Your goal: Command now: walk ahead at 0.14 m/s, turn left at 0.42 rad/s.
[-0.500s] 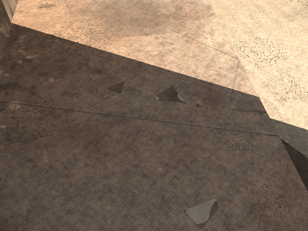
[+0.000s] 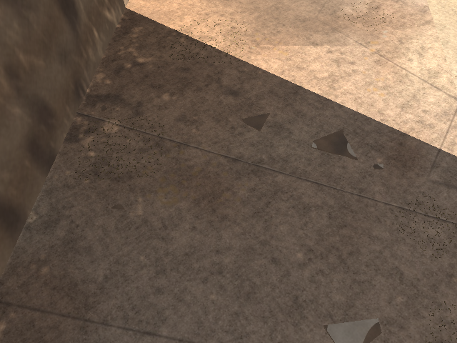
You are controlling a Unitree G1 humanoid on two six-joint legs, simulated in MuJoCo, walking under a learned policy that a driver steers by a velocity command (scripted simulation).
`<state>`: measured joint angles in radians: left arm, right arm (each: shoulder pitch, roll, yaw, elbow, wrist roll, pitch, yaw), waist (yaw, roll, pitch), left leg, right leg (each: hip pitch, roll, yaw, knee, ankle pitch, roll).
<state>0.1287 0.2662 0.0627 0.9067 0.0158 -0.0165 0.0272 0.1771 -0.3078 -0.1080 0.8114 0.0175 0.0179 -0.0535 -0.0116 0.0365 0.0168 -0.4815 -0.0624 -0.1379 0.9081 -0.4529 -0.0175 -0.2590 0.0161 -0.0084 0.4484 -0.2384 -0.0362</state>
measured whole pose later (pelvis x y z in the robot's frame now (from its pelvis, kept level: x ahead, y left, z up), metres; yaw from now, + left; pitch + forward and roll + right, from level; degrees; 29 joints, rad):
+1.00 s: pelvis +0.40 +0.03 -0.02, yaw -12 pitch +1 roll +0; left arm 0.13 0.29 0.08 0.76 -0.02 -0.06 -0.05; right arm 0.29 -0.26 -0.05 0.83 0.02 -0.11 -0.01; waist -0.01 -0.01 0.07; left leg -0.29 0.03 -0.01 1.23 -0.45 0.00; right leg -0.43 0.10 -0.03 0.57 -0.17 -0.12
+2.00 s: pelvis +0.94 -0.11 -0.01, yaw -15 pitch +3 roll +0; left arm 0.08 0.25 0.04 0.68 0.00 -0.10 -0.03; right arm 0.39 -0.30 -0.05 0.83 0.03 -0.06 0.00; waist -0.05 0.03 0.02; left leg -0.29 0.00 -0.07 1.05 -0.48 0.02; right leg -0.43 0.00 -0.05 0.55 -0.17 -0.03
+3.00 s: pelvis +1.41 -0.12 -0.01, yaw +9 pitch +1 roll +0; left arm 0.09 0.24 0.03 0.77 0.02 -0.06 -0.02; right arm 0.22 -0.28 -0.04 0.76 0.00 0.00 -0.02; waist -0.02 0.02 0.03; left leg -0.27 -0.05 -0.08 0.80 -0.57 -0.02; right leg -0.42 0.01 -0.02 0.51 -0.11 -0.03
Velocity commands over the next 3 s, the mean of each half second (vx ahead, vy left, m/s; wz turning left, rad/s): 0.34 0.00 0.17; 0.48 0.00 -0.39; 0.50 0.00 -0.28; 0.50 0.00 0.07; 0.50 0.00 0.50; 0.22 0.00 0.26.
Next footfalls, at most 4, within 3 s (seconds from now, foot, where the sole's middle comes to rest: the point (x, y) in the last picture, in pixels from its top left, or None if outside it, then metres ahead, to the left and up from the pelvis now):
0.38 left None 0.17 0.17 -0.78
0.90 right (266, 330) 0.50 -0.05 -0.78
1.40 left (223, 230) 0.84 0.08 -0.78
1.92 right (312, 182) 1.02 -0.25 -0.78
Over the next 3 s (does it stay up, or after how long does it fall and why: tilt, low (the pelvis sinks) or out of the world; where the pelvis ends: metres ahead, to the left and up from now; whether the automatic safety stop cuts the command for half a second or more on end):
stays up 1.41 -0.12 -0.01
